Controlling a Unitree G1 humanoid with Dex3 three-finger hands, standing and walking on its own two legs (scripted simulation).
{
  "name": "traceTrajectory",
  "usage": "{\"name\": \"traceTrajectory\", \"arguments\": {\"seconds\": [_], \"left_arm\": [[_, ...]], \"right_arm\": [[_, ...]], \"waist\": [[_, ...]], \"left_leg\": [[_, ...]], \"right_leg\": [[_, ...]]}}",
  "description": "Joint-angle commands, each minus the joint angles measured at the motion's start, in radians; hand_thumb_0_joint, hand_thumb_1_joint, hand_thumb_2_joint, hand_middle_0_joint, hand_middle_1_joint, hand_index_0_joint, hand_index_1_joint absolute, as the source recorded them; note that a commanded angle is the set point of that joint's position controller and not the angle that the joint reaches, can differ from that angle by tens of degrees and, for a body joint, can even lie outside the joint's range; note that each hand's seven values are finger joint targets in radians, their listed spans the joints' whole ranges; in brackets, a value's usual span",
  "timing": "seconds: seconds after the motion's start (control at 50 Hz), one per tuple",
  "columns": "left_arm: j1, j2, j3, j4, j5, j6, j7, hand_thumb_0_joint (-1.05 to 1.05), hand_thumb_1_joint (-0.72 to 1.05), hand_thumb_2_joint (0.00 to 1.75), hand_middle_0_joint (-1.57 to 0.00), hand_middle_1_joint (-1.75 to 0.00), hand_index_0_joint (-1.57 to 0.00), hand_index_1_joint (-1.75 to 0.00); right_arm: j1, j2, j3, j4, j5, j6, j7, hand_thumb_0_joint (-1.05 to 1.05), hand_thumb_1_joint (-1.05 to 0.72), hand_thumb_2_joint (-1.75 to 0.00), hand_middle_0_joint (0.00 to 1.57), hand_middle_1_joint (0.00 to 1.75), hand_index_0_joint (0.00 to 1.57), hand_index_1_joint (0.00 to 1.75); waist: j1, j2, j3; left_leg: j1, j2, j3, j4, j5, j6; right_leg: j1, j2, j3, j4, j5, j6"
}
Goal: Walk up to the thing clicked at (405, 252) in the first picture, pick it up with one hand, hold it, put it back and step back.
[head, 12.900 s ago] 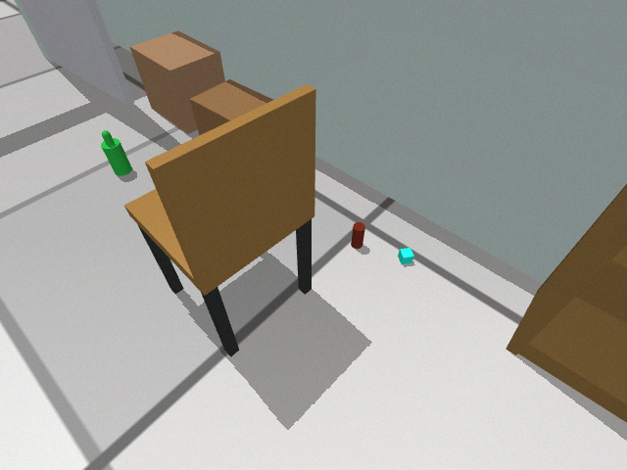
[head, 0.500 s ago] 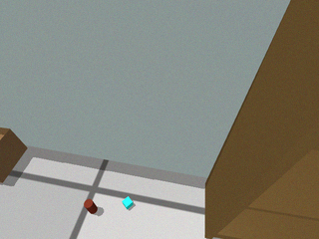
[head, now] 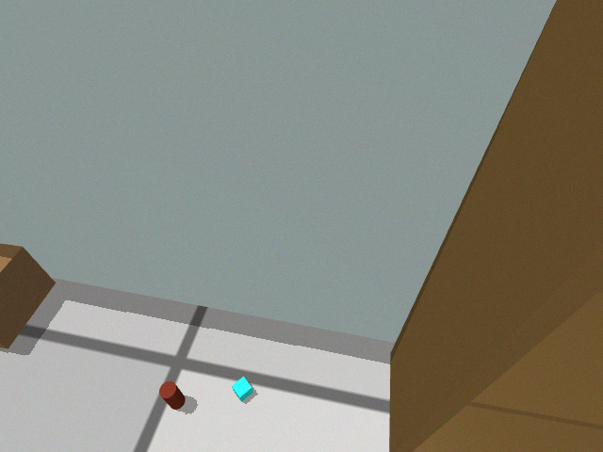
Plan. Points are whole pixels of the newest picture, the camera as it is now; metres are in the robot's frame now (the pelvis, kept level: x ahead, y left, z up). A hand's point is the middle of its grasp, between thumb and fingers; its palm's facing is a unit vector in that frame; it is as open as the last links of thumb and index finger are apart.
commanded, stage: walk up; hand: left
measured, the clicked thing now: (242, 389) +0.44 +0.20 -0.76
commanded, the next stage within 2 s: stand in 0.32 s
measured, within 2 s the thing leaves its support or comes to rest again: neither
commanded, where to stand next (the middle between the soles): +0.06 +0.00 m, yaw -3 degrees
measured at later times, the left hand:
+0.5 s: hand out of the picture +0.07 +0.25 -0.16, palm faces -0.02 -0.94 -0.34, open 7.3 cm
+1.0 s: hand out of the picture +0.05 +0.25 -0.16, palm faces -0.05 -0.94 -0.33, open 7.3 cm
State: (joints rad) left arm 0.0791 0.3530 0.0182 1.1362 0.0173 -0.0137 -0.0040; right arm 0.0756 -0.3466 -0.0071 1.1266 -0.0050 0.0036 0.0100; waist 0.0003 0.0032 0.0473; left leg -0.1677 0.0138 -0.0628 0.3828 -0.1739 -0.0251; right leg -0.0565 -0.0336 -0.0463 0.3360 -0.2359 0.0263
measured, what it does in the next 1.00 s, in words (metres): stands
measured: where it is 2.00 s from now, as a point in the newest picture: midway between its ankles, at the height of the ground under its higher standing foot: outside the picture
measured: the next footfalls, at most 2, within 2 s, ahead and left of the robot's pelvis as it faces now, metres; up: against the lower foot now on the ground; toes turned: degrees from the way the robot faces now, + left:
none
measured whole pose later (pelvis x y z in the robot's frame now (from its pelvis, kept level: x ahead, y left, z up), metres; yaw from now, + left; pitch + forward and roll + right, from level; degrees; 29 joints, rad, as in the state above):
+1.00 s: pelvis -0.02 +0.00 +0.00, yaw -1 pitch -3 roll +0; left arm 0.13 0.36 0.00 1.12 0.01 0.00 -0.01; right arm 0.11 -0.35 0.01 1.13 -0.01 0.00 0.01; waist 0.00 0.00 0.06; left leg -0.17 0.03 -0.05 0.34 -0.13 -0.03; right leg -0.07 -0.02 -0.03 0.32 -0.20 0.02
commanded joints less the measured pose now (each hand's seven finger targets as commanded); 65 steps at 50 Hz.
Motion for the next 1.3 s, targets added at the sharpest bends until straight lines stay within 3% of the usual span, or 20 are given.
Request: {"name": "traceTrajectory", "arguments": {"seconds": [0.0,0.18,0.28,0.3,0.34,0.56,0.64,0.78,0.92,1.28], "left_arm": [[-0.045,0.215,0.046,-0.06,-0.004,-0.024,0.016,0.0,0.9,0.9,-0.2,-0.3,-0.2,-0.3],[-0.038,0.214,0.049,-0.064,-0.001,-0.021,0.014,0.0,0.9,0.9,-0.2,-0.3,-0.2,-0.3],[-0.026,0.216,0.052,-0.064,-0.003,-0.021,0.014,0.0,0.9,0.9,-0.2,-0.3,-0.2,-0.3],[-0.021,0.207,0.041,-0.066,-0.007,-0.018,0.014,0.0,0.9,0.9,-0.2,-0.3,-0.2,-0.3],[-0.013,0.207,0.04,-0.067,-0.011,-0.016,0.015,0.0,0.9,0.9,-0.2,-0.3,-0.2,-0.3],[0.003,0.214,0.032,-0.066,-0.009,-0.017,0.01,0.0,0.9,0.9,-0.2,-0.3,-0.2,-0.3],[-0.006,0.212,0.029,-0.066,-0.008,-0.013,0.009,0.0,0.9,0.9,-0.2,-0.3,-0.2,-0.3],[0.012,0.213,0.028,-0.063,-0.006,-0.012,0.006,0.0,0.9,0.9,-0.2,-0.3,-0.2,-0.3],[0.009,0.221,0.028,-0.074,-0.007,-0.017,0.005,0.0,0.9,0.9,-0.2,-0.3,-0.2,-0.3],[0.023,0.222,0.026,-0.073,-0.008,-0.011,0.004,0.0,0.9,0.9,-0.2,-0.3,-0.2,-0.3]], "right_arm": [[-0.033,-0.205,-0.041,-0.056,-0.004,-0.023,-0.01,0.0,-0.9,-0.9,0.2,0.3,0.2,0.3],[-0.034,-0.209,-0.04,-0.06,-0.004,-0.024,-0.012,0.0,-0.9,-0.9,0.2,0.3,0.2,0.3],[-0.028,-0.204,-0.038,-0.063,-0.005,-0.023,-0.011,0.0,-0.9,-0.9,0.2,0.3,0.2,0.3],[-0.038,-0.211,-0.036,-0.069,-0.003,-0.028,-0.017,0.0,-0.9,-0.9,0.2,0.3,0.2,0.3],[-0.032,-0.217,-0.037,-0.067,-0.002,-0.031,-0.017,0.0,-0.9,-0.9,0.2,0.3,0.2,0.3],[-0.028,-0.214,-0.03,-0.065,0.001,-0.03,-0.018,0.0,-0.9,-0.9,0.2,0.3,0.2,0.3],[-0.027,-0.212,-0.026,-0.06,-0.001,-0.028,-0.017,0.0,-0.9,-0.9,0.2,0.3,0.2,0.3],[-0.031,-0.218,-0.032,-0.057,-0.002,-0.029,-0.014,0.0,-0.9,-0.9,0.2,0.3,0.2,0.3],[-0.014,-0.22,-0.032,-0.056,-0.003,-0.031,-0.012,0.0,-0.9,-0.9,0.2,0.3,0.2,0.3],[0.015,-0.219,-0.027,-0.048,-0.002,-0.03,-0.014,0.0,-0.9,-0.9,0.2,0.3,0.2,0.3]], "waist": [[0.001,0.016,-0.087],[0.004,0.019,-0.076],[0.005,0.008,-0.078],[0.002,-0.014,-0.042],[0.001,-0.015,-0.061],[0.0,0.009,-0.111],[-0.004,0.013,-0.062],[0.001,0.015,-0.044],[-0.001,0.013,-0.067],[-0.004,0.01,-0.048]], "left_leg": [[0.026,0.084,-0.057,-0.056,0.208,0.044],[0.005,0.079,-0.063,-0.066,0.162,0.047],[0.018,0.071,-0.06,-0.051,0.186,0.047],[0.03,0.102,-0.072,-0.064,0.244,0.041],[0.05,0.106,-0.073,-0.053,0.279,0.038],[0.08,0.109,-0.055,-0.056,0.265,0.037],[0.041,0.101,-0.058,-0.085,0.164,0.032],[0.033,0.101,-0.065,-0.102,0.094,0.031],[0.043,0.103,-0.06,-0.086,0.127,0.035],[0.024,0.1,-0.063,-0.098,0.075,0.033]], "right_leg": [[0.006,-0.088,0.056,-0.051,0.136,-0.037],[0.014,-0.088,0.056,-0.057,0.098,-0.041],[0.007,-0.087,0.053,-0.058,0.121,-0.036],[-0.037,-0.104,0.068,-0.059,0.167,-0.036],[-0.026,-0.102,0.064,-0.058,0.192,-0.035],[-0.009,-0.104,0.073,-0.057,0.203,-0.035],[-0.036,-0.1,0.08,-0.08,0.104,-0.036],[-0.059,-0.096,0.085,-0.085,0.029,-0.041],[-0.045,-0.104,0.099,-0.083,0.072,-0.044],[-0.062,-0.097,0.101,-0.076,0.036,-0.045]]}}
